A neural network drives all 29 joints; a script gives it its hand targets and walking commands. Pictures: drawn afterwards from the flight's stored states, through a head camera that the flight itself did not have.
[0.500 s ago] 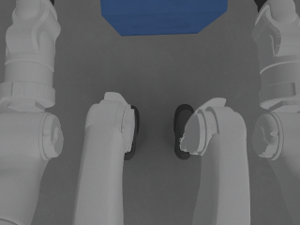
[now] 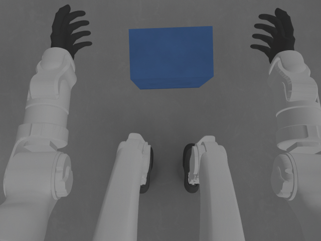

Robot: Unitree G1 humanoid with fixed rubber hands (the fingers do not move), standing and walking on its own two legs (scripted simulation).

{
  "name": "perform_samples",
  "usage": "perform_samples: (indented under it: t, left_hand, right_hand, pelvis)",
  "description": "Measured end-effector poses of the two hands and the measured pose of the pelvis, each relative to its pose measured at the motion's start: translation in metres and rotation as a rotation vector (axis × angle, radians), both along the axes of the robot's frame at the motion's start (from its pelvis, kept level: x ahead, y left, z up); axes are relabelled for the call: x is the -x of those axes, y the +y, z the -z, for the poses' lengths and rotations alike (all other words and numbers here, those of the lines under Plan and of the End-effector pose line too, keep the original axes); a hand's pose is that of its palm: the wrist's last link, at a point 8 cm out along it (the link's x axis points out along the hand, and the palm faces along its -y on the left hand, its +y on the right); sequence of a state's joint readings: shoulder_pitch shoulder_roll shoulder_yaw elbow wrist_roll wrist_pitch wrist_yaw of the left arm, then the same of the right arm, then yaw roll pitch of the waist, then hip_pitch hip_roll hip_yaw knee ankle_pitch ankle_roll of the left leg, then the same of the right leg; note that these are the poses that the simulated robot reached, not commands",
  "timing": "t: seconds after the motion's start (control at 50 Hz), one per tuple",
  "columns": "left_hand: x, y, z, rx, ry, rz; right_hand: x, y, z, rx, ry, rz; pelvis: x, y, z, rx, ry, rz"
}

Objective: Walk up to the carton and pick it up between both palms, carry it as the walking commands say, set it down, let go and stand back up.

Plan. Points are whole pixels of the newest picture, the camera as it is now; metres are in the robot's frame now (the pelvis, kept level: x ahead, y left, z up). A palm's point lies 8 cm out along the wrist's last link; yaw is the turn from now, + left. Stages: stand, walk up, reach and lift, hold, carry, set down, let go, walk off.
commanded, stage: set down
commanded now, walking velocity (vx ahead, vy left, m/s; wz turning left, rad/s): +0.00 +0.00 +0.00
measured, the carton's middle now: (169, 63) +0.55 +0.01 -0.41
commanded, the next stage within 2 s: let go in 0.44 s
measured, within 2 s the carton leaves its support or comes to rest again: neither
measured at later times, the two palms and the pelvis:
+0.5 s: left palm (22, 10) +0.50 +0.22 +0.04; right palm out of the picture +0.51 -0.22 +0.04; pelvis +0.03 +0.00 +0.13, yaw -1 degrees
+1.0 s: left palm out of the picture +0.35 +0.24 +0.12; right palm out of the picture +0.36 -0.24 +0.12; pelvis +0.08 +0.01 +0.20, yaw -2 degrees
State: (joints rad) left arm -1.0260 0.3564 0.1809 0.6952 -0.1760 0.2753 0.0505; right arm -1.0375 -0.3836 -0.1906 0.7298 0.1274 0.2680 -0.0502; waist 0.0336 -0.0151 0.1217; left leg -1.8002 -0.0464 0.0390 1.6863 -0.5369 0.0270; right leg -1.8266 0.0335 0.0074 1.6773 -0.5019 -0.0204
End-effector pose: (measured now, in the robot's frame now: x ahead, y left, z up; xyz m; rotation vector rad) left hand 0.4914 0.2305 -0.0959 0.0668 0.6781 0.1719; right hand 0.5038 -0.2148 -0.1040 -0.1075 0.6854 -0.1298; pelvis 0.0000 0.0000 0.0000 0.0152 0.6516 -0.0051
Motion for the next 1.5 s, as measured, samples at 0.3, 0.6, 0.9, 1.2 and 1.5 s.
perform_samples:
  t: [0.3, 0.6, 0.9, 1.2, 1.5]
  left_hand:
    - [-0.008, -0.009, -0.095, 0.018, -0.003, 0.07]
    - [0.004, -0.005, -0.121, -0.013, 0.063, 0.078]
    - [0.101, 0.018, -0.195, -0.025, 0.091, 0.08]
    - [0.203, 0.006, -0.247, 0.003, 0.101, 0.085]
    - [0.23, 0.01, -0.27, -0.017, 0.121, 0.1]
  right_hand:
    - [-0.008, 0.0, -0.1, -0.051, -0.037, -0.024]
    - [0.0, 0.001, -0.136, -0.048, -0.011, -0.034]
    - [0.115, -0.02, -0.201, 0.023, 0.08, 0.042]
    - [0.224, -0.031, -0.256, 0.011, 0.122, 0.057]
    - [0.263, -0.031, -0.272, -0.025, 0.129, 0.071]
  pelvis:
    - [-0.019, 0.001, -0.083, -0.008, 0.098, 0.008]
    - [-0.04, 0.005, -0.134, -0.002, 0.082, 0.017]
    - [-0.075, 0.011, -0.184, 0.015, -0.166, 0.028]
    - [-0.096, 0.011, -0.225, 0.027, -0.467, 0.031]
    - [-0.092, 0.008, -0.24, 0.032, -0.685, 0.033]
